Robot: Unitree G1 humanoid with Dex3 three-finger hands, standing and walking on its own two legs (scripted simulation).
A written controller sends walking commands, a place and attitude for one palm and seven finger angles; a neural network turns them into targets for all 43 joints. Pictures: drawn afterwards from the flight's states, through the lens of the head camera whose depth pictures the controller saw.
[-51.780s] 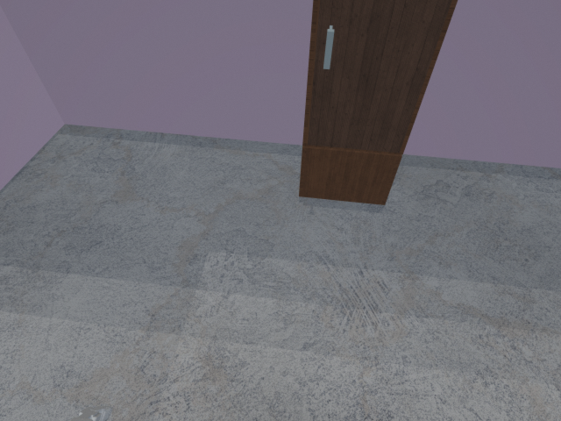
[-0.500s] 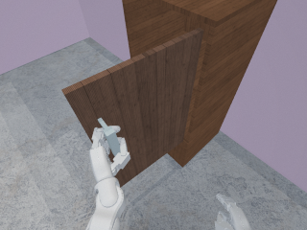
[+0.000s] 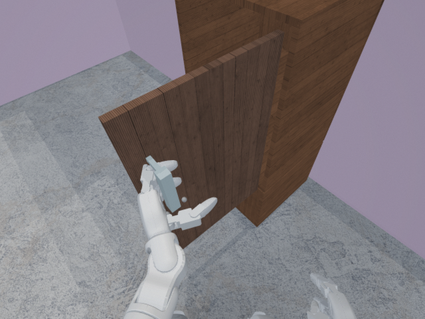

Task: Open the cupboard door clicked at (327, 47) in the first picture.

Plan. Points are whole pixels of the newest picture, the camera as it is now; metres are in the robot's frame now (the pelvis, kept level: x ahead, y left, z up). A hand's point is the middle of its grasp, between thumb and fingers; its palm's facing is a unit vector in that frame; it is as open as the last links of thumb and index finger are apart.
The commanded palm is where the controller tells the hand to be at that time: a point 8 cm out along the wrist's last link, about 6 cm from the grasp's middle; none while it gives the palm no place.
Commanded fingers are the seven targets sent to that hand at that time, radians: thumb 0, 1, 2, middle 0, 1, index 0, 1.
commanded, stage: open thumb and fingers to let go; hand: left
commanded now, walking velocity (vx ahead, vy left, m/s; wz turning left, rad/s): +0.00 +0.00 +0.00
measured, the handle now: (162, 184) +0.36 +0.11 +0.06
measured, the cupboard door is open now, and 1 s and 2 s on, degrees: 88 92 88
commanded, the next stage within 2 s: slide the hand sideways off the handle in 0.38 s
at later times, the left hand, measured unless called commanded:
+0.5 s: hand (179, 198) +0.33 +0.08 +0.06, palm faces +0.32 -0.95 -0.01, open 14.5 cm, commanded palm +0.28 +0.11 +0.05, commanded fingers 0.00 -0.50 0.30 -0.15 -0.30 -0.15 -0.30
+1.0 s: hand (181, 224) +0.28 +0.07 +0.05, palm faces -0.13 -0.99 -0.02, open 16.2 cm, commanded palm +0.25 +0.15 +0.05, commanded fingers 0.00 -0.50 0.30 -0.15 -0.30 -0.15 -0.30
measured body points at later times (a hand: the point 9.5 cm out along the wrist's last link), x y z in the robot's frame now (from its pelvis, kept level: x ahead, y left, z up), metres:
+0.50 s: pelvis -0.01 +0.03 +0.00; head +0.04 +0.01 +0.44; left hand +0.30 +0.13 +0.06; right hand +0.16 -0.19 -0.11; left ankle +0.02 +0.15 -0.68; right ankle +0.02 -0.07 -0.68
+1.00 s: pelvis +0.00 +0.03 -0.01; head +0.04 +0.02 +0.44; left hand +0.28 +0.12 +0.06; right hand +0.16 -0.19 -0.10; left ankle +0.02 +0.15 -0.68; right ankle +0.02 -0.07 -0.68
